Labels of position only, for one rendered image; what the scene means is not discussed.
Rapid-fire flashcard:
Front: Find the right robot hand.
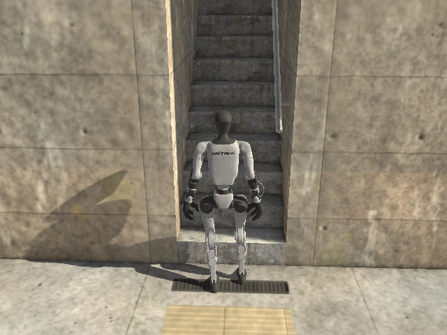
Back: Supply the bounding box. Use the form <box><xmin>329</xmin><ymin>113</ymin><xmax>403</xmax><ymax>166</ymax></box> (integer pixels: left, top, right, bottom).
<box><xmin>246</xmin><ymin>201</ymin><xmax>263</xmax><ymax>221</ymax></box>

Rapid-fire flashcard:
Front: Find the robot left forearm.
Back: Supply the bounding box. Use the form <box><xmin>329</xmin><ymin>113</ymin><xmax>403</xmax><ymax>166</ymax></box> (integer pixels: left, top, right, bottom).
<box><xmin>185</xmin><ymin>169</ymin><xmax>198</xmax><ymax>203</ymax></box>

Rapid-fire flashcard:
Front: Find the left robot hand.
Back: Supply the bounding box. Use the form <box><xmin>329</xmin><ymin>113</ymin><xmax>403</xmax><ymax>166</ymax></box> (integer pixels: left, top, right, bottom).
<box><xmin>183</xmin><ymin>201</ymin><xmax>199</xmax><ymax>220</ymax></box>

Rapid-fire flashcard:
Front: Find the robot right thigh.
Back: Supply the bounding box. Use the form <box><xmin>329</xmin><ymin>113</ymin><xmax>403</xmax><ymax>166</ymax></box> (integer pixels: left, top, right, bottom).
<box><xmin>233</xmin><ymin>195</ymin><xmax>247</xmax><ymax>244</ymax></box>

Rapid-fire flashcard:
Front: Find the robot thigh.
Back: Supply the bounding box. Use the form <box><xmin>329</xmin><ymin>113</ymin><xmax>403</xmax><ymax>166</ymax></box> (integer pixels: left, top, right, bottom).
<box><xmin>233</xmin><ymin>195</ymin><xmax>247</xmax><ymax>244</ymax></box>
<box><xmin>200</xmin><ymin>195</ymin><xmax>217</xmax><ymax>248</ymax></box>

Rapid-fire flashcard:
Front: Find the robot right upper arm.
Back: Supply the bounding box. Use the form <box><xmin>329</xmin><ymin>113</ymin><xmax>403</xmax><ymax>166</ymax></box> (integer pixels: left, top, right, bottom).
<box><xmin>238</xmin><ymin>141</ymin><xmax>255</xmax><ymax>180</ymax></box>

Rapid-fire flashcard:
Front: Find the robot left thigh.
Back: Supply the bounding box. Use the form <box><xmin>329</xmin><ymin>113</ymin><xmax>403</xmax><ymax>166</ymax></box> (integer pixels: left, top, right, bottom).
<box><xmin>200</xmin><ymin>195</ymin><xmax>217</xmax><ymax>248</ymax></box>

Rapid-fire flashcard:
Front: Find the robot left upper arm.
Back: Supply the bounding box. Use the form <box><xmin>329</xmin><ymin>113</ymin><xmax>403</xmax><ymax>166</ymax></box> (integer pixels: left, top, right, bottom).
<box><xmin>191</xmin><ymin>141</ymin><xmax>209</xmax><ymax>180</ymax></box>

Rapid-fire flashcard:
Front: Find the robot right forearm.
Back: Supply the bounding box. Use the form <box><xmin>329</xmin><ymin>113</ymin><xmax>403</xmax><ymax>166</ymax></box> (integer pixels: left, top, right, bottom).
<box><xmin>248</xmin><ymin>169</ymin><xmax>261</xmax><ymax>203</ymax></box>

